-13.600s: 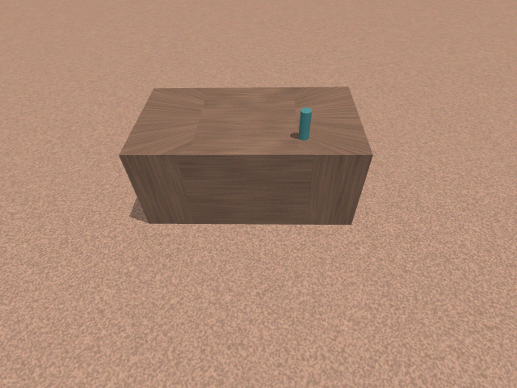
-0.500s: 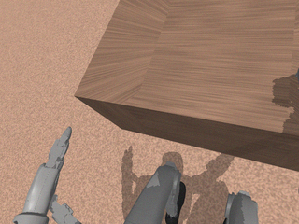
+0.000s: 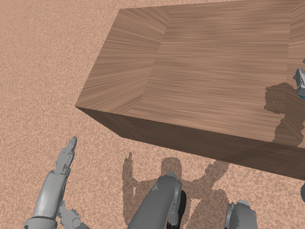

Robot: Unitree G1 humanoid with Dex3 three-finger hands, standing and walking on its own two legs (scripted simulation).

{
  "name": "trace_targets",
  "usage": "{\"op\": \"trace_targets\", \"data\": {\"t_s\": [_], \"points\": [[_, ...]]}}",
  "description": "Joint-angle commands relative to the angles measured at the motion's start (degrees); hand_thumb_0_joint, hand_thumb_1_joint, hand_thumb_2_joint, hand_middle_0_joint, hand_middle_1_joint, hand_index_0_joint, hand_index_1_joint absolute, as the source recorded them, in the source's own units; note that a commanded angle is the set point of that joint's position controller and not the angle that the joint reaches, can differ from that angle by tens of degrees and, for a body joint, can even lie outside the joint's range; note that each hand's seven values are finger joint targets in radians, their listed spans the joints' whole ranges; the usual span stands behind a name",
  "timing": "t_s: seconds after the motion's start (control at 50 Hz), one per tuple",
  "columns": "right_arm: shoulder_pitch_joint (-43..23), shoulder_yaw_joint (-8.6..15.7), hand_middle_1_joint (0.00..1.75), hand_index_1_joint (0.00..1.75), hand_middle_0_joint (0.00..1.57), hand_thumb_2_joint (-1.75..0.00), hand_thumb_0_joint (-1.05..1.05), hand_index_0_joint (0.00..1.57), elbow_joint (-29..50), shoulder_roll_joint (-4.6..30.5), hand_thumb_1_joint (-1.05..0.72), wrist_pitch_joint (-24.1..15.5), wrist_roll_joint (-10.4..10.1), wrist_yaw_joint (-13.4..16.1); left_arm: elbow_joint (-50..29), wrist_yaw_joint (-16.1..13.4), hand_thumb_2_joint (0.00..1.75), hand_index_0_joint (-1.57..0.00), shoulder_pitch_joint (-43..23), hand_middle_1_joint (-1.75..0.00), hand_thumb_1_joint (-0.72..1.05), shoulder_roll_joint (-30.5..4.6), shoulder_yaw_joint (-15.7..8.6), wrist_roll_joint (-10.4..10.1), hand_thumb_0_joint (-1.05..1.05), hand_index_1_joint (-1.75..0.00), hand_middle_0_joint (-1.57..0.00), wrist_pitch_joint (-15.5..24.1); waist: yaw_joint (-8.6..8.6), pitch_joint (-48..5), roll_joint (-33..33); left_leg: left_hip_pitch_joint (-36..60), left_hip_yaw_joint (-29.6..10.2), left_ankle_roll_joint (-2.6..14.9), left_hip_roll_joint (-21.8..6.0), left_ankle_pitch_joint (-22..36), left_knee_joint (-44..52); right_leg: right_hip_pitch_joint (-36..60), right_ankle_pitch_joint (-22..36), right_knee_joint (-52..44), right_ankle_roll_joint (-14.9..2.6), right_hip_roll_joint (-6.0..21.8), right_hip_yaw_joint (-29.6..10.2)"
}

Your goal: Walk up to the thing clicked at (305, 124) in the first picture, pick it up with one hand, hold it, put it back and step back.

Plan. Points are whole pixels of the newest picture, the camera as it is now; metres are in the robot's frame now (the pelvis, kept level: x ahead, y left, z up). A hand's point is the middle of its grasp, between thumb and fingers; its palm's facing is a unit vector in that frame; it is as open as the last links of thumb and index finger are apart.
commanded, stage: lift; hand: right
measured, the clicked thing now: out of the picture +0.54 -0.21 -0.01
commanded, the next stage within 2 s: hold in 1.82 s
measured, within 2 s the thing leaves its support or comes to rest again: neither
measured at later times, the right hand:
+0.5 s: hand out of the picture +0.52 -0.19 +0.03, palm faces +0.15 +0.99 +0.00, open 5.6 cm
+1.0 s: hand out of the picture +0.43 -0.19 +0.10, palm faces +0.17 +0.99 +0.01, open 5.6 cm
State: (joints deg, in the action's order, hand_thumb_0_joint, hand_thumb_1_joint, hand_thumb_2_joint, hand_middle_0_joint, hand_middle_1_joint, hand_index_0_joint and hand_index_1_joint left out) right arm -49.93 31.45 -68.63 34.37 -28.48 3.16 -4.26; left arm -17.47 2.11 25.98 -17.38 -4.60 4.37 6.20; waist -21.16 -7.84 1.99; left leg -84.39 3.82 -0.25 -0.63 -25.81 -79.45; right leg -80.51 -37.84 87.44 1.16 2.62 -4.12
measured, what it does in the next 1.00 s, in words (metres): rises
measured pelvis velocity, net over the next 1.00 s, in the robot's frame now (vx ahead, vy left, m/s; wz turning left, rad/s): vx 0.02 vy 0.00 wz -0.03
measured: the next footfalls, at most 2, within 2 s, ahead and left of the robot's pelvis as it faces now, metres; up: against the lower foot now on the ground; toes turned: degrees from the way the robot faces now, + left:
none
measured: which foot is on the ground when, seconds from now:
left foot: down 0.00-1.00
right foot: down 0.00-1.00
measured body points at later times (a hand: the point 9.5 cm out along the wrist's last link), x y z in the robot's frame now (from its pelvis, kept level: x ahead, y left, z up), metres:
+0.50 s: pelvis +0.01 +0.00 +0.03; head +0.17 -0.05 +0.45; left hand +0.17 +0.27 +0.09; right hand +0.50 -0.24 +0.03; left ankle +0.09 +0.13 -0.57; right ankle +0.01 -0.12 -0.57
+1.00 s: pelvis +0.02 +0.00 +0.08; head +0.11 -0.02 +0.52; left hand +0.18 +0.27 +0.08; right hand +0.41 -0.24 +0.11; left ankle +0.09 +0.13 -0.57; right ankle +0.01 -0.12 -0.57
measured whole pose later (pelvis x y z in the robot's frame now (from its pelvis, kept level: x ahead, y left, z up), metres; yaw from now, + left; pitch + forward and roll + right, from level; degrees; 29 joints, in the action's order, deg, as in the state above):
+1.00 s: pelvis +0.02 +0.00 +0.08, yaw -2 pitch +18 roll +1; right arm -23.5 19.2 -42.3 13.9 -23.3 -4.8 -3.4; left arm 1.9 0.0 25.7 -14.2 -6.2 1.5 4.0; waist -7.3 -8.1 1.5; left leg -57.5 1.7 -0.4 -1.2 -22.9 -62.4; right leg -52.2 -32.3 66.4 1.0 1.8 -1.3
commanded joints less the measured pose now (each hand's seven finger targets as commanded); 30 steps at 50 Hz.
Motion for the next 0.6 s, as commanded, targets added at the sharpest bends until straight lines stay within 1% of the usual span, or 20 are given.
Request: {"op": "trace_targets", "data": {"t_s": [0.0,0.02,0.06,0.1,0.14,0.18,0.2,0.22,0.24,0.26,0.3,0.32,0.34,0.38,0.44,0.48,0.5,0.54,0.56,0.58], "points": [[-23.41,0.01,1.39,1.39,1.35,-1.29,0.00,1.35,12.85,13.11,-0.70,-4.82,-0.76,-0.11,-8.13,-1.26,0.07,-0.04,3.68,-0.04,-0.58,-10.01,-8.62,-0.30,0.00,-0.06,-0.05,2.66,0.98,-35.11,-21.30,25.60,-1.07,1.94,2.12,15.62,6.73,22.13,25.36,-12.47,-0.83,-1.06,0.11],[-23.81,0.02,1.39,1.40,1.35,-1.31,0.00,1.35,13.74,13.87,-0.70,-4.82,-0.65,-0.21,-8.95,-1.09,0.07,-0.04,3.29,-0.05,-0.58,-9.81,-8.08,-0.18,0.00,-0.06,-0.05,2.65,1.28,-36.54,-21.77,26.61,-1.35,1.92,2.05,16.04,6.83,22.04,25.35,-12.43,-0.86,-1.17,0.36],[-23.18,0.13,1.42,1.42,1.36,-1.33,0.00,1.37,13.55,12.62,-0.70,-4.74,-1.19,-0.42,-10.16,-0.94,0.07,-0.04,3.40,-0.05,-0.58,-9.83,-7.50,-0.21,0.00,-0.06,-0.05,2.44,1.10,-36.84,-20.66,27.87,-1.02,1.99,2.16,16.60,7.01,22.57,26.14,-13.07,-0.75,-1.10,0.12],[-23.76,0.45,1.41,1.41,1.39,-1.30,0.00,1.39,13.80,12.98,-0.65,-4.88,-1.45,-0.30,-9.21,-0.98,0.07,-0.04,3.69,-0.05,-0.58,-9.77,-7.88,-0.31,0.00,-0.06,-0.06,2.23,1.56,-37.65,-20.84,29.07,-1.22,2.01,2.15,16.69,7.46,22.54,25.75,-13.41,-0.81,-1.28,0.30],[-21.95,-0.27,1.45,1.45,1.42,-1.33,0.00,1.42,12.56,11.04,-0.64,-4.65,-1.73,-0.38,-9.71,-0.95,0.06,-0.04,3.59,-0.05,-0.57,-9.66,-7.74,-0.35,0.00,-0.05,-0.05,2.08,1.24,-36.05,-19.51,29.81,-1.15,1.98,2.20,16.88,7.98,21.65,24.85,-14.02,-0.91,-1.43,0.35],[-21.37,0.10,1.47,1.47,1.44,-1.35,0.00,1.44,12.88,11.63,-0.66,-4.65,-1.60,-0.37,-10.33,-1.02,0.06,-0.04,3.78,-0.04,-0.57,-9.44,-7.77,-0.50,0.00,-0.05,-0.05,2.06,1.22,-36.62,-18.45,31.98,-1.83,1.68,2.02,17.18,9.01,21.05,23.55,-13.96,-1.20,-1.53,0.80],[-20.89,-0.16,1.45,1.45,1.43,-1.33,0.00,1.44,13.66,10.73,-0.67,-4.65,-1.79,-0.49,-9.41,-0.96,0.06,-0.04,4.41,-0.04,-0.57,-8.65,-6.57,-0.51,0.00,-0.05,-0.05,1.99,1.81,-35.43,-18.83,31.67,-1.63,1.79,1.98,17.40,8.87,21.30,24.29,-14.57,-0.99,-1.47,0.78],[-21.25,-0.36,1.46,1.46,1.44,-1.34,0.00,1.44,15.04,11.01,-0.67,-4.78,-1.91,-0.46,-8.29,-0.94,0.06,-0.04,4.44,-0.05,-0.56,-8.08,-6.35,-0.51,0.00,-0.05,-0.05,1.92,2.71,-35.75,-20.07,31.53,-2.02,1.82,1.98,17.42,9.09,21.77,24.52,-14.68,-1.03,-1.44,1.00],[-19.92,-0.31,1.44,1.44,1.43,-1.32,0.00,1.43,13.78,10.55,-0.68,-4.49,-1.93,-0.47,-7.07,-0.97,0.06,-0.04,5.35,-0.04,-0.56,-8.23,-6.83,-0.51,0.00,-0.05,-0.05,1.80,2.42,-34.41,-19.58,30.60,-1.82,1.79,2.07,17.16,9.37,22.43,24.77,-14.99,-0.96,-1.35,0.97],[-19.15,-0.75,1.45,1.45,1.43,-1.32,0.00,1.43,13.77,9.53,-0.67,-4.34,-1.96,-0.47,-6.80,-0.89,0.06,-0.04,5.17,-0.04,-0.57,-8.04,-6.54,-0.43,0.00,-0.05,-0.05,1.76,3.07,-33.39,-19.43,29.74,-1.33,1.89,2.25,16.84,9.38,23.15,25.44,-15.57,-0.82,-1.37,0.83],[-20.25,-0.04,1.46,1.46,1.44,-1.33,0.00,1.44,17.22,10.72,-0.69,-4.42,-2.37,-0.37,-8.22,-1.09,0.06,-0.04,4.42,-0.04,-0.56,-9.69,-8.56,-0.49,0.00,-0.05,-0.05,2.02,2.96,-36.80,-20.46,31.18,-1.48,1.79,2.16,17.65,10.15,26.77,27.13,-15.77,-0.75,-1.25,0.79],[-19.37,0.22,1.45,1.45,1.43,-1.33,0.00,1.43,18.80,10.83,-0.68,-4.41,-2.36,-0.07,-7.85,-1.06,0.06,-0.04,4.27,-0.04,-0.57,-9.35,-8.11,-0.36,0.00,-0.05,-0.05,1.91,4.23,-37.92,-20.98,32.49,-1.65,1.84,2.18,18.01,10.30,26.96,27.31,-16.35,-0.72,-1.36,1.02],[-18.42,-1.20,1.45,1.45,1.44,-1.32,0.00,1.43,17.47,8.31,-0.68,-4.17,-2.69,-0.41,-7.09,-0.95,0.06,-0.04,4.30,-0.04,-0.57,-8.53,-7.70,-0.39,0.00,-0.05,-0.05,1.91,3.58,-35.72,-20.11,32.96,-1.71,1.84,2.04,18.09,10.70,26.04,26.74,-16.62,-0.76,-1.36,1.15],[-16.76,-2.23,1.44,1.44,1.44,-1.32,0.00,1.44,17.61,5.63,-0.71,-4.09,-3.44,-0.57,-4.65,-0.79,0.06,-0.04,4.42,-0.04,-0.57,-6.94,-6.38,-0.67,0.00,-0.05,-0.05,1.85,4.55,-33.69,-18.90,33.72,-1.75,1.85,2.01,17.66,11.31,24.55,25.71,-17.63,-0.82,-1.54,1.23],[-16.13,-1.27,1.43,1.43,1.43,-1.31,0.00,1.43,22.05,7.22,-0.71,-4.03,-3.73,-0.16,-7.26,-1.18,0.06,-0.04,1.89,-0.04,-0.56,-8.47,-7.20,-0.87,0.00,-0.05,-0.05,2.13,6.38,-37.75,-17.58,36.94,-2.07,1.55,1.89,17.86,12.55,27.74,26.00,-18.93,-0.80,-1.49,1.47],[-11.93,-3.08,1.43,1.43,1.43,-1.31,0.00,1.43,19.12,2.60,-0.71,-3.35,-4.23,-0.20,-2.97,-1.25,0.06,-0.04,4.93,-0.04,-0.57,-7.58,-7.29,-0.75,0.00,-0.05,-0.05,1.59,5.95,-33.50,-15.54,36.73,-1.88,1.48,1.99,17.37,13.62,26.88,24.68,-19.92,-0.94,-1.68,1.63],[-10.90,-3.50,1.45,1.45,1.45,-1.33,0.00,1.45,20.15,1.71,-0.71,-3.35,-4.56,-0.23,-0.97,-1.12,0.06,-0.04,5.54,-0.04,-0.57,-6.20,-6.24,-0.85,0.00,-0.05,-0.05,1.57,7.01,-32.03,-16.32,37.26,-2.19,1.59,1.88,17.21,14.03,26.06,24.37,-20.59,-0.97,-1.85,1.88],[-10.68,-3.22,1.46,1.46,1.46,-1.33,0.00,1.46,22.95,2.38,-0.74,-3.18,-5.00,-0.18,0.19,-1.31,0.06,-0.04,5.06,-0.04,-0.57,-6.18,-6.38,-1.11,0.00,-0.05,-0.05,1.47,7.64,-31.76,-15.45,37.79,-2.36,1.44,1.79,17.40,14.86,26.94,24.53,-21.41,-1.04,-1.90,1.94],[-9.77,-3.60,1.46,1.46,1.46,-1.33,0.00,1.46,23.76,1.35,-0.74,-2.98,-5.39,-0.19,-0.90,-1.26,0.06,-0.04,3.64,-0.04,-0.57,-6.19,-5.95,-1.12,0.00,-0.05,-0.05,1.51,8.43,-31.81,-14.35,38.75,-2.28,1.34,1.71,16.70,15.34,27.26,23.90,-22.16,-1.02,-1.98,2.03],[-11.14,-3.80,1.46,1.46,1.46,-1.33,0.00,1.45,28.78,1.61,-0.73,-3.15,-5.40,0.03,-2.63,-1.39,0.06,-0.04,2.47,-0.04,-0.57,-6.09,-5.53,-1.12,0.00,-0.05,-0.05,1.58,9.21,-34.79,-14.19,40.63,-2.35,1.31,1.65,16.98,15.76,29.56,24.30,-22.77,-1.00,-1.92,2.02]]}}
